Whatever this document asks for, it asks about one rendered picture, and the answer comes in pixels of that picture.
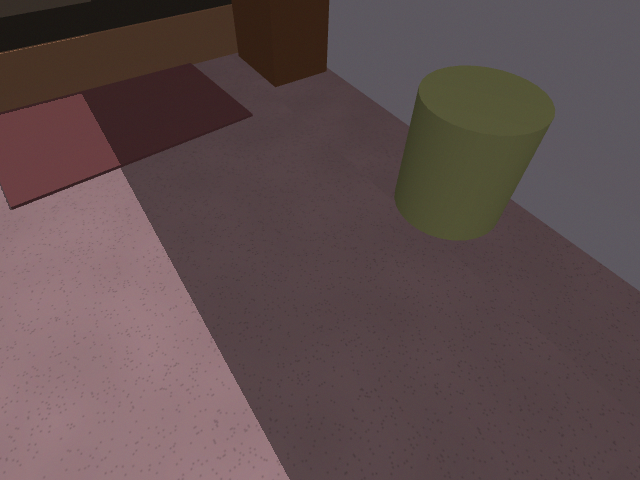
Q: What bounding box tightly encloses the bed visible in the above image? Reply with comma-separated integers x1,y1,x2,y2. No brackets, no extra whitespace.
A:
0,0,238,112

